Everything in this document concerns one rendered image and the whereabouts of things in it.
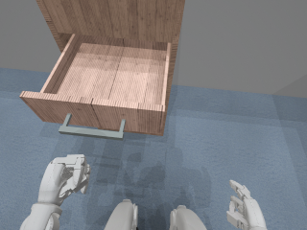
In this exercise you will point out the drawer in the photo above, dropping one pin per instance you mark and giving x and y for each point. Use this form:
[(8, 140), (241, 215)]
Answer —
[(101, 80)]

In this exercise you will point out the right robot thigh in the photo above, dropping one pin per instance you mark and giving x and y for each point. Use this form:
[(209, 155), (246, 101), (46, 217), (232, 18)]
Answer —
[(185, 219)]

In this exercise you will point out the handle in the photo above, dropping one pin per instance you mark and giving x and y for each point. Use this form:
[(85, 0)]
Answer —
[(90, 132)]

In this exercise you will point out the robot left hand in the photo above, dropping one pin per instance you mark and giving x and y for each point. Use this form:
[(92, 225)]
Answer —
[(72, 170)]

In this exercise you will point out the cabinet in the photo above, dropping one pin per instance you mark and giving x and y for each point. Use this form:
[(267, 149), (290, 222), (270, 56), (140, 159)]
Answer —
[(149, 20)]

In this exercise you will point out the robot thigh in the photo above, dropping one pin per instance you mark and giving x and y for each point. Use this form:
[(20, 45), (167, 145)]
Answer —
[(185, 219), (123, 217)]

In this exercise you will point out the robot right hand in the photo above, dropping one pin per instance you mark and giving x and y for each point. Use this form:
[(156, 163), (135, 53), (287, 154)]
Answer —
[(249, 214)]

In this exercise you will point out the robot left forearm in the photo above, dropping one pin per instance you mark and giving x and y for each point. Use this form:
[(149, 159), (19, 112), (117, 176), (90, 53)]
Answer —
[(44, 216)]

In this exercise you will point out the left robot thigh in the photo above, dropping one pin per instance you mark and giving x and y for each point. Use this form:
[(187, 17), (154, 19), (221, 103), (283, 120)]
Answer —
[(123, 217)]

